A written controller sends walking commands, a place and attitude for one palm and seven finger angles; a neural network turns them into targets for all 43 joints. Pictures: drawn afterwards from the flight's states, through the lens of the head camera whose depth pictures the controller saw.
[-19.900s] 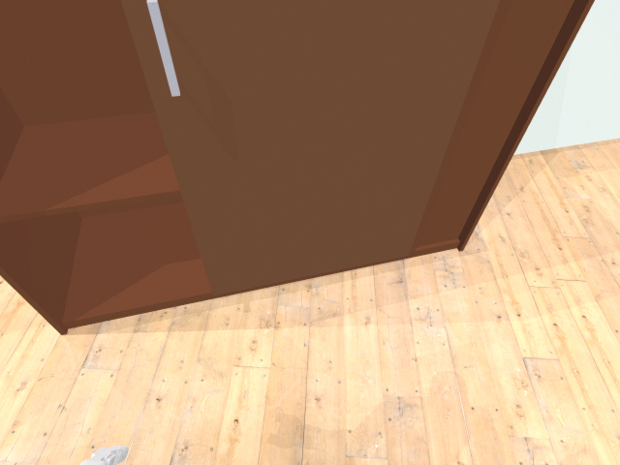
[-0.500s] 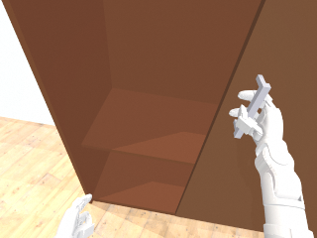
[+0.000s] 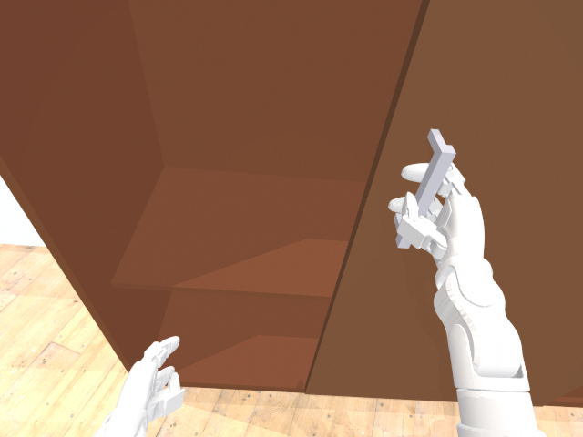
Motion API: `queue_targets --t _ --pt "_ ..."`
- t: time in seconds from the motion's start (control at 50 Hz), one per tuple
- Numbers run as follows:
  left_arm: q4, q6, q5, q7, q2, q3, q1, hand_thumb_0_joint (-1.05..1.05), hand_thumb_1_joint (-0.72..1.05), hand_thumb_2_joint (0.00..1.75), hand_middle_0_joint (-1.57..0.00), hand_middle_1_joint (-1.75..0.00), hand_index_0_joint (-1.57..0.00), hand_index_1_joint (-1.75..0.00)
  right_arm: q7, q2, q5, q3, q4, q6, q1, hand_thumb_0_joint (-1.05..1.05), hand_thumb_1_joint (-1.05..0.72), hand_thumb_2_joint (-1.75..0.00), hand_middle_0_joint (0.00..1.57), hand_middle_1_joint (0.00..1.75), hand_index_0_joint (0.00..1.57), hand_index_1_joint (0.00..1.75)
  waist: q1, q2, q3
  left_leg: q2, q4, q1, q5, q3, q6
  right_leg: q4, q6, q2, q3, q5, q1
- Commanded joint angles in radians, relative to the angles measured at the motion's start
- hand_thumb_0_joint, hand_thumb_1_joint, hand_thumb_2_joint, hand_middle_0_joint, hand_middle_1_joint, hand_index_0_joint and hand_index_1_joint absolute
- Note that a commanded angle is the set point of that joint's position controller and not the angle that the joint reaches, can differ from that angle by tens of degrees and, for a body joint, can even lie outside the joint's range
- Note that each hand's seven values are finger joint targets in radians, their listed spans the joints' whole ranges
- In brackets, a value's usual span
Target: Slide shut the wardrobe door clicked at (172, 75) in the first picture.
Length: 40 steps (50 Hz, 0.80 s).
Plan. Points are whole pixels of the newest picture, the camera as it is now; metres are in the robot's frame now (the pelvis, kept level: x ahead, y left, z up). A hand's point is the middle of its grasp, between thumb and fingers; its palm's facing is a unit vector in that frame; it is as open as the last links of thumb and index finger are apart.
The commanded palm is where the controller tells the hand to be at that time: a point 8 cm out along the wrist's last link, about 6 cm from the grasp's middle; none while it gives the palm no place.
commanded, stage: tug the door sideways, standing still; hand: right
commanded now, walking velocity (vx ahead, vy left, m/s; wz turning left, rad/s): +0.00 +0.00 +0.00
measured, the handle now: (418, 193) +0.39 -0.15 +0.18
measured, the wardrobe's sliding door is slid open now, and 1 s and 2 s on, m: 0.51 0.48 0.42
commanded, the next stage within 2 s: step sideways, sliding the door along in 0.38 s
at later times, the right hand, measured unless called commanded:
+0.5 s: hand (387, 221) +0.34 -0.10 +0.18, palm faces +0.10 +0.99 -0.05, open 5.7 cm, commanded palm +0.32 -0.14 +0.18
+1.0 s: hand (384, 219) +0.34 -0.10 +0.17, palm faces +0.12 +0.99 -0.09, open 5.7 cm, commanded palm +0.32 -0.12 +0.18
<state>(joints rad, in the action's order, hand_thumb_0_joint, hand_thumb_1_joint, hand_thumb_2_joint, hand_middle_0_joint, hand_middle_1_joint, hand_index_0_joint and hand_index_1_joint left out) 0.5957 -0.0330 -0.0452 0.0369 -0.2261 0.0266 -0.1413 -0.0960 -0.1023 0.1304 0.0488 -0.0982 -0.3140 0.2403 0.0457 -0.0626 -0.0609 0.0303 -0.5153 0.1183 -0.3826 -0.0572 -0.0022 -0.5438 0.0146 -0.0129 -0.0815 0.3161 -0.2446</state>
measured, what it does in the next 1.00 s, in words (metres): shifts its weight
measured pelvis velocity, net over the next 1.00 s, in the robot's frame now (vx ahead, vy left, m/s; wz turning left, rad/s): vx -0.05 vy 0.04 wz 0.00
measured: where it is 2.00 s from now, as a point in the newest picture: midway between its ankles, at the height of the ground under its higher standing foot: outside the picture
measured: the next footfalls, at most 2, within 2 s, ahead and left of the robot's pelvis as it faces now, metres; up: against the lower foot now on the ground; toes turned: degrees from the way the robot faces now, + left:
right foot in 1.20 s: -0.01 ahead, -0.05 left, +0.00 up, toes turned -7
left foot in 1.64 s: +0.13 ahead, +0.31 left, +0.00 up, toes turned -4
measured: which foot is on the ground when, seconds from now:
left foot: down 0.00-1.00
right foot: down 0.00-1.00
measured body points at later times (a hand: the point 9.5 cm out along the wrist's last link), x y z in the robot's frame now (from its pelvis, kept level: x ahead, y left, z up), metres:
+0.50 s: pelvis -0.04 -0.01 +0.00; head -0.04 +0.02 +0.45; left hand +0.14 +0.20 -0.11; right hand +0.32 -0.15 +0.18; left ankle -0.09 +0.12 -0.73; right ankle -0.02 -0.13 -0.73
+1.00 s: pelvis -0.05 +0.04 -0.01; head -0.01 +0.05 +0.43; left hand +0.09 +0.27 -0.13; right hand +0.33 -0.15 +0.17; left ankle -0.07 +0.13 -0.73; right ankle -0.02 -0.13 -0.73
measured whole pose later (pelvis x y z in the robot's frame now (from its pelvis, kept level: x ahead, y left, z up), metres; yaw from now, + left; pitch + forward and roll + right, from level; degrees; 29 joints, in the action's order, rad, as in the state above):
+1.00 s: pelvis -0.05 +0.04 -0.01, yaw +0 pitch -2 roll +1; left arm 0.64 0.07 -0.03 0.05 -0.21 -0.01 -0.18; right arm -0.11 -0.21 0.10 0.08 0.20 0.05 0.49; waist 0.01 -0.05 0.13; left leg -0.06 -0.65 0.24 -0.40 -0.04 0.04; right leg -0.69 0.06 0.08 -0.08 0.32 -0.34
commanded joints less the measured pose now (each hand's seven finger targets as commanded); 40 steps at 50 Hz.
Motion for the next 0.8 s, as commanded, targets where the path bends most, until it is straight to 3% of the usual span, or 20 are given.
queue_targets --t 0.0,0.08,0.16,0.22,0.3,0.44,0.46,0.48,0.5,0.52,0.56,0.58,0.64,0.68,0.7,0.74,0.78 --pt "-0.152 -0.044 0.006 -0.005 -0.083 -0.033 0.113 0.00 0.90 0.90 -0.20 -0.30 -0.20 -0.30 0.069 0.055 0.017 -0.211 -0.297 0.120 0.499 0.00 -0.90 -0.90 0.45 1.40 0.45 1.40 -0.090 0.038 -0.278 -0.034 0.017 0.104 0.606 -0.033 0.021 -0.025 -0.043 0.013 0.013 -0.586 0.316" --pt "-0.139 -0.043 0.008 -0.010 -0.080 -0.034 0.109 0.00 0.90 0.90 -0.20 -0.30 -0.20 -0.30 0.059 0.085 0.012 -0.255 -0.286 0.144 0.565 0.00 -0.90 -0.90 0.45 1.40 0.45 1.40 -0.101 0.024 -0.283 -0.032 0.013 0.118 0.550 -0.038 0.027 -0.027 -0.037 0.019 -0.005 -0.575 0.328" --pt "-0.140 -0.054 0.006 -0.019 -0.072 -0.035 0.113 0.00 0.90 0.90 -0.20 -0.30 -0.20 -0.30 0.052 0.151 0.004 -0.309 -0.249 0.163 0.626 0.00 -0.90 -0.90 0.45 1.40 0.45 1.40 -0.110 0.026 -0.293 -0.040 0.010 0.154 0.511 -0.041 0.024 -0.025 -0.037 0.020 -0.018 -0.551 0.347" --pt "-0.130 -0.055 0.005 -0.023 -0.071 -0.034 0.111 0.00 0.90 0.90 -0.20 -0.30 -0.20 -0.30 0.040 0.166 -0.001 -0.320 -0.201 0.174 0.650 0.00 -0.90 -0.90 0.45 1.40 0.45 1.40 -0.111 0.024 -0.272 -0.044 0.012 0.165 0.456 -0.044 0.028 -0.016 -0.033 0.020 -0.024 -0.484 0.324" --pt "-0.123 -0.060 0.005 -0.026 -0.073 -0.036 0.100 0.00 0.90 0.90 -0.20 -0.30 -0.20 -0.30 0.028 0.160 -0.009 -0.315 -0.183 0.187 0.704 0.00 -0.90 -0.90 0.45 1.40 0.45 1.40 -0.108 0.006 -0.297 -0.048 0.013 0.167 0.431 -0.046 0.031 -0.011 -0.028 0.018 -0.027 -0.463 0.332" --pt "-0.104 -0.081 0.005 -0.030 -0.075 -0.040 0.082 0.00 0.90 0.90 -0.20 -0.30 -0.20 -0.30 0.004 0.184 -0.004 -0.317 -0.092 0.212 0.781 0.00 -0.90 -0.90 0.45 1.40 0.45 1.40 -0.116 0.038 -0.284 -0.057 0.030 0.191 0.365 -0.045 0.028 0.003 -0.031 0.011 -0.022 -0.358 0.310" --pt "-0.093 -0.083 0.007 -0.026 -0.083 -0.041 0.072 0.00 0.90 0.90 -0.20 -0.30 -0.20 -0.30 -0.001 0.131 -0.001 -0.268 -0.069 0.215 0.805 0.00 -0.90 -0.90 0.45 1.40 0.45 1.40 -0.114 0.056 -0.290 -0.057 0.036 0.180 0.362 -0.043 0.028 0.008 -0.031 0.010 -0.019 -0.351 0.303" --pt "-0.119 -0.047 0.023 0.008 -0.128 -0.022 0.041 0.00 0.90 0.90 -0.20 -0.30 -0.20 -0.30 -0.055 -0.420 -0.052 0.168 -0.060 0.326 0.804 0.00 -0.90 -0.90 0.45 1.40 0.45 1.40 -0.033 -0.054 -0.145 -0.001 0.062 0.153 0.263 0.014 0.022 0.061 -0.074 0.081 -0.040 -0.260 0.127" --pt "-0.090 -0.033 0.029 0.007 -0.094 -0.022 0.078 0.00 0.90 0.90 -0.20 -0.30 -0.20 -0.30 -0.032 -0.245 -0.064 0.015 -0.040 0.367 0.796 0.00 -0.90 -0.90 0.45 1.40 0.45 1.40 -0.043 0.048 -0.158 -0.013 0.079 0.130 0.252 0.014 0.011 0.080 -0.065 0.064 -0.035 -0.189 0.138" --pt "-0.095 -0.030 0.030 0.014 -0.095 -0.028 0.085 0.00 0.90 0.90 -0.20 -0.30 -0.20 -0.30 -0.011 -0.178 -0.055 -0.029 -0.018 0.398 0.745 0.00 -0.90 -0.90 0.45 1.40 0.45 1.40 -0.044 0.072 -0.173 -0.025 0.076 0.133 0.237 0.001 0.005 0.078 -0.072 0.083 -0.048 -0.185 0.154" --pt "-0.103 -0.015 0.027 0.019 -0.098 -0.037 0.080 0.00 0.90 0.90 -0.20 -0.30 -0.20 -0.30 0.007 -0.184 -0.060 -0.021 0.025 0.423 0.680 0.00 -0.90 -0.90 0.45 1.40 0.45 1.40 -0.044 0.027 -0.193 -0.034 0.057 0.132 0.222 0.003 0.003 0.057 -0.090 0.117 -0.066 -0.251 0.169" --pt "-0.100 -0.004 0.027 0.022 -0.105 -0.041 0.068 0.00 0.90 0.90 -0.20 -0.30 -0.20 -0.30 0.007 -0.234 -0.064 0.010 0.033 0.429 0.679 0.00 -0.90 -0.90 0.45 1.40 0.45 1.40 -0.043 0.020 -0.200 -0.035 0.048 0.114 0.190 -0.002 0.008 0.057 -0.095 0.129 -0.085 -0.253 0.144" --pt "-0.111 0.015 0.015 0.025 -0.098 -0.047 0.064 0.00 0.90 0.90 -0.20 -0.30 -0.20 -0.30 0.015 -0.217 -0.068 0.006 0.046 0.446 0.671 0.00 -0.90 -0.90 0.45 1.40 0.45 1.40 -0.051 0.001 -0.243 -0.035 0.063 0.129 0.153 0.001 0.016 -0.008 -0.110 0.143 -0.072 -0.257 0.182" --pt "-0.101 0.033 0.011 0.031 -0.105 -0.050 0.047 0.00 0.90 0.90 -0.20 -0.30 -0.20 -0.30 0.012 -0.249 -0.070 0.021 0.071 0.446 0.661 0.00 -0.90 -0.90 0.45 1.40 0.45 1.40 -0.052 0.018 -0.241 -0.025 0.079 0.091 0.137 0.004 0.032 -0.054 -0.109 0.141 -0.061 -0.242 0.125" --pt "-0.105 0.036 0.004 0.031 -0.099 -0.051 0.053 0.00 0.90 0.90 -0.20 -0.30 -0.20 -0.30 0.014 -0.232 -0.068 0.017 0.072 0.446 0.661 0.00 -0.90 -0.90 0.45 1.40 0.45 1.40 -0.059 0.029 -0.234 -0.015 0.092 0.100 0.154 0.020 0.040 -0.088 -0.103 0.132 -0.029 -0.243 0.130" --pt "-0.101 0.047 0.005 0.035 -0.091 -0.052 0.054 0.00 0.90 0.90 -0.20 -0.30 -0.20 -0.30 0.016 -0.228 -0.066 0.012 0.067 0.449 0.683 0.00 -0.90 -0.90 0.45 1.40 0.45 1.40 -0.067 0.107 -0.211 0.023 0.117 0.089 0.190 0.053 0.063 -0.162 -0.091 0.108 0.020 -0.220 0.076" --pt "-0.089 0.059 0.002 0.036 -0.087 -0.052 0.052 0.00 0.90 0.90 -0.20 -0.30 -0.20 -0.30 0.013 -0.231 -0.062 0.009 0.063 0.445 0.682 0.00 -0.90 -0.90 0.45 1.40 0.45 1.40 -0.070 0.155 -0.209 0.062 0.098 0.036 0.310 0.070 0.088 -0.218 -0.081 0.095 0.049 -0.271 0.027"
